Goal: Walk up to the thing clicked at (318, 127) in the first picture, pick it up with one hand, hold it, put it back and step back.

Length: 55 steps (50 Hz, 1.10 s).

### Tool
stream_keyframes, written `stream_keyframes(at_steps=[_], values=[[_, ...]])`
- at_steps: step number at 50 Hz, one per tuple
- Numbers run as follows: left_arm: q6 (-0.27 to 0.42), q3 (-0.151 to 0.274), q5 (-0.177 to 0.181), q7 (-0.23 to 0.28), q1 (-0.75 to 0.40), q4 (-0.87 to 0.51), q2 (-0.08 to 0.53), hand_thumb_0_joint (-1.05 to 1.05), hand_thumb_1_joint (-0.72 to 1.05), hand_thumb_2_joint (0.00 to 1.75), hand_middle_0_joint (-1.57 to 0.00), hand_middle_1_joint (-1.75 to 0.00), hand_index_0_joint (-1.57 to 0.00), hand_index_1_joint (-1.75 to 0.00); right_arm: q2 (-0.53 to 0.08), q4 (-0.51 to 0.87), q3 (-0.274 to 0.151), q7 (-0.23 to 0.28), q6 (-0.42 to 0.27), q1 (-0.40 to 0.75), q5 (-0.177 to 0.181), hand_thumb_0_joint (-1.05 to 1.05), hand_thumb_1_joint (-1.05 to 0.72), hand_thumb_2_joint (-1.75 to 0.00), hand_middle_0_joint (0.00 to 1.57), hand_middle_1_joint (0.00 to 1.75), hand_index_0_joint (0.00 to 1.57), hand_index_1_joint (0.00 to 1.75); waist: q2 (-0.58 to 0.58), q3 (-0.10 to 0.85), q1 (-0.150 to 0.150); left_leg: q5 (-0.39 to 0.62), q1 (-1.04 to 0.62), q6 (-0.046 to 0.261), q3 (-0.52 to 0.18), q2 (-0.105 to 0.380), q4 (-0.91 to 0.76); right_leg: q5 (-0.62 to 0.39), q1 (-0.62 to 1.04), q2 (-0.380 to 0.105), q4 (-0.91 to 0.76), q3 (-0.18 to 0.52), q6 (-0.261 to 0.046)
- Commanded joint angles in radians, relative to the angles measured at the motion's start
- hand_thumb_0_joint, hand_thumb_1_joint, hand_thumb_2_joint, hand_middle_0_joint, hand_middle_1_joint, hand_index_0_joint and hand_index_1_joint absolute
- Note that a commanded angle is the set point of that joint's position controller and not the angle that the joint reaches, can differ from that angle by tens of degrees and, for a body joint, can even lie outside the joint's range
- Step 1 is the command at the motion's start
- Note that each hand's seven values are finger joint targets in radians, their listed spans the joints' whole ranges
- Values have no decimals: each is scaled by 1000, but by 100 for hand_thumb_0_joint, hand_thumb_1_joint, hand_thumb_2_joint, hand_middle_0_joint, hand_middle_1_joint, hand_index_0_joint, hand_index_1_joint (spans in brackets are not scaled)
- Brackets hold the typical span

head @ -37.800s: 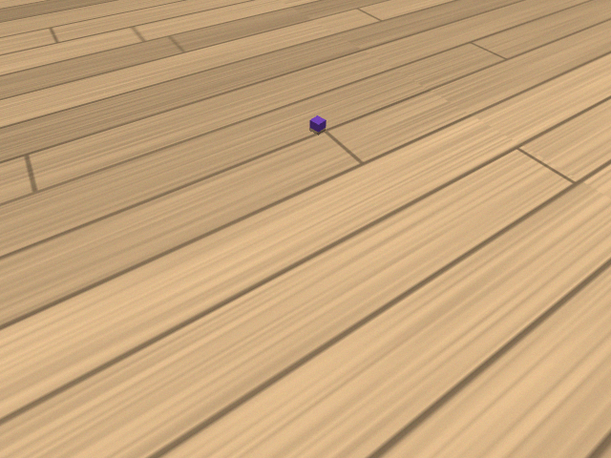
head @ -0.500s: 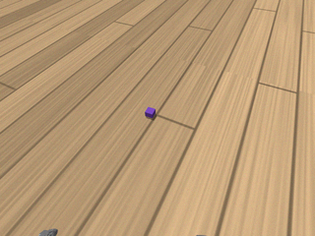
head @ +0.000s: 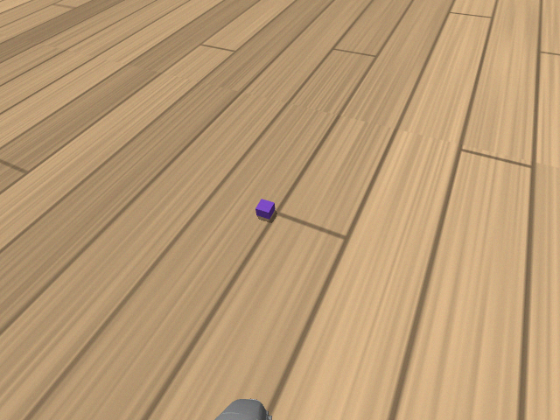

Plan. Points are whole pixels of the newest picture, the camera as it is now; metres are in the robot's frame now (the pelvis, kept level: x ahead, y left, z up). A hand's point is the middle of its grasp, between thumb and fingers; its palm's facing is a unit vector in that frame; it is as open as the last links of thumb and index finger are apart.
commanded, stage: step back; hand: left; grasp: from above
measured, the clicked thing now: (265, 209) +1.06 +0.21 -0.74
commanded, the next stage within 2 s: stand in 0.30 s
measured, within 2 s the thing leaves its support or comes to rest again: neither
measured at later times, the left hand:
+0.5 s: hand out of the picture +0.13 +0.28 -0.14, palm faces -0.03 -0.94 -0.34, open 7.4 cm
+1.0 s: hand out of the picture +0.10 +0.27 -0.14, palm faces -0.04 -0.94 -0.33, open 7.4 cm
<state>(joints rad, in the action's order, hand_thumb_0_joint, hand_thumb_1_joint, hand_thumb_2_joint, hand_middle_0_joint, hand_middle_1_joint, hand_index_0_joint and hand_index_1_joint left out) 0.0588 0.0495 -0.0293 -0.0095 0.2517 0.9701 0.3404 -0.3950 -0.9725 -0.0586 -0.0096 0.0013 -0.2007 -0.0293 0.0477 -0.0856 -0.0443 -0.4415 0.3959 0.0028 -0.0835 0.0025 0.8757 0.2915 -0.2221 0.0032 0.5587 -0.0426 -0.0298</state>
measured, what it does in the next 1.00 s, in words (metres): steps on the spot: left foot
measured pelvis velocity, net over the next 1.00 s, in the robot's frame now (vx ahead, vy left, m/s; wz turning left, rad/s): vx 0.02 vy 0.02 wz -0.01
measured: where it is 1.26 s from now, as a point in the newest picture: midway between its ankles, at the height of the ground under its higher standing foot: outside the picture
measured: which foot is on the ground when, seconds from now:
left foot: up 0.00-0.08, down 0.10-1.00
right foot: down 0.00-1.00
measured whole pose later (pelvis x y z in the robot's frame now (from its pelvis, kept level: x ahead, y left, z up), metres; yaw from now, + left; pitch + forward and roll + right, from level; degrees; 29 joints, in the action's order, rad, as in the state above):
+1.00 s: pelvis +0.02 +0.02 +0.02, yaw -1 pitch -3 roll +0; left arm 0.02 0.00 -0.01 -0.01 0.10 1.15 0.35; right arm -0.35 -1.15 0.00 -0.01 -0.01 -0.10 -0.01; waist 0.01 -0.06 0.01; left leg -0.12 0.16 -0.03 0.01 0.05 0.34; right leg 0.20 -0.07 -0.01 0.33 -0.01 0.01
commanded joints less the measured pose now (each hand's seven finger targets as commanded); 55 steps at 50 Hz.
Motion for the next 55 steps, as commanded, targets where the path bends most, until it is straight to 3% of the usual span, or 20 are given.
stream_keyframes(at_steps=[1,3,4,5,6,7,8,9,11,13,14,15,18,24,27,34,39,48,53,55], values=[[17,64,7,29,-87,-84,281,0,90,90,-20,-30,-20,-30,-130,49,-32,7,-18,-3,6,0,-90,-90,20,30,20,30,-202,67,30,68,-81,-8,78,29,-193,-432,-17,-243,-134,178,-130],[4,56,20,32,-96,-86,276,0,90,90,-20,-30,-20,-30,-120,33,-31,14,-26,-23,7,0,-90,-90,20,30,20,30,-195,111,48,222,-166,1,125,5,-343,-587,14,-207,-10,120,-93],[-5,48,22,32,-88,-86,269,0,90,90,-20,-30,-20,-30,-125,22,-35,19,-28,-28,7,0,-90,-90,20,30,20,30,-167,122,51,342,-225,11,116,-2,-410,-559,-5,-181,44,112,-64],[-9,41,24,34,-77,-88,250,0,90,90,-20,-30,-20,-30,-153,20,-44,24,-29,-16,3,0,-90,-90,20,30,20,30,-114,151,46,494,-272,37,56,43,-400,-518,-21,-148,95,90,-33],[-15,30,31,34,-64,-92,225,0,90,90,-20,-30,-20,-30,-197,28,-51,30,-32,-3,-2,0,-90,-90,20,30,20,30,-16,183,37,624,-306,77,-68,155,-405,-387,-73,-94,153,72,-4],[-27,22,40,35,-50,-83,199,0,90,90,-20,-30,-20,-30,-222,49,-47,32,-34,52,-1,0,-90,-90,20,30,20,30,31,197,18,583,-279,149,-189,259,-449,-135,-92,-22,183,49,19],[-39,29,41,40,-39,-57,222,0,90,90,-20,-30,-20,-30,-255,55,-47,29,-30,98,11,0,-90,-90,20,30,20,30,72,195,13,514,-173,220,-207,314,-448,90,0,-23,169,43,17],[-39,27,31,40,-46,-39,227,0,90,90,-20,-30,-20,-30,-240,46,-45,27,-24,141,7,0,-90,-90,20,30,20,30,77,159,4,456,-103,200,-180,296,-453,133,46,-30,115,45,10],[-31,29,20,34,-57,-20,235,0,90,90,-20,-30,-20,-30,-210,37,-31,26,-18,160,3,0,-90,-90,20,30,20,30,73,138,3,402,-106,116,-77,206,-421,-48,59,-55,-2,72,1],[-22,34,24,35,-46,-6,255,0,90,90,-20,-30,-20,-30,-188,32,-20,27,-22,163,13,0,-90,-90,20,30,20,30,74,154,8,447,-111,72,-29,156,-366,-240,85,-87,-21,119,-7],[-22,37,25,34,-80,-6,269,0,90,90,-20,-30,-20,-30,-169,19,-18,27,-21,157,18,0,-90,-90,20,30,20,30,39,160,23,436,-123,54,-10,132,-369,-268,78,-103,-30,143,-18],[-22,7,26,25,-87,23,230,0,90,90,-20,-30,-20,-30,-169,-3,-5,17,-28,113,25,0,-90,-90,20,30,20,30,44,156,40,383,-173,45,-27,123,-427,-199,60,-116,-69,140,-9],[-20,-4,27,20,-124,35,221,0,90,90,-20,-30,-20,-30,-178,-19,-3,14,-38,156,21,0,-90,-90,20,30,20,30,-3,168,36,496,-244,48,-32,146,-425,-253,74,-104,-116,119,5],[-16,-11,27,19,-181,71,231,0,90,90,-20,-30,-20,-30,-164,-54,10,10,-40,165,24,0,-90,-90,20,30,20,30,-44,130,49,527,-280,28,-13,140,-487,-287,102,-121,-188,118,13],[-18,-10,27,15,-187,89,230,0,90,90,-20,-30,-20,-30,-159,-64,12,10,-38,190,23,0,-90,-90,20,30,20,30,-42,107,42,429,-286,21,-5,133,-518,-209,83,-123,-234,126,14],[-13,-10,23,16,-206,104,229,0,90,90,-20,-30,-20,-30,-158,-84,11,8,-39,201,23,0,-90,-90,20,30,20,30,-47,127,43,438,-312,7,7,131,-546,-241,113,-136,-275,129,15],[-19,-8,22,14,-213,113,229,0,90,90,-20,-30,-20,-30,-160,-100,17,7,-37,184,21,0,-90,-90,20,30,20,30,-35,87,47,329,-273,1,3,131,-586,-138,94,-128,-300,127,18],[-18,-7,23,13,-200,119,234,0,90,90,-20,-30,-20,-30,-161,-111,19,9,-39,170,21,0,-90,-90,20,30,20,30,-39,117,47,398,-297,3,4,136,-578,-192,104,-133,-300,126,18],[-25,-9,22,11,-187,126,230,0,90,90,-20,-30,-20,-30,-168,-117,18,9,-33,160,19,0,-90,-90,20,30,20,30,-34,68,49,265,-269,2,-4,131,-602,-72,62,-125,-315,128,17],[-24,-9,20,11,-187,122,227,0,90,90,-20,-30,-20,-30,-171,-117,18,7,-33,149,19,0,-90,-90,20,30,20,30,-34,82,51,281,-260,6,-6,135,-602,-96,80,-128,-314,126,15]])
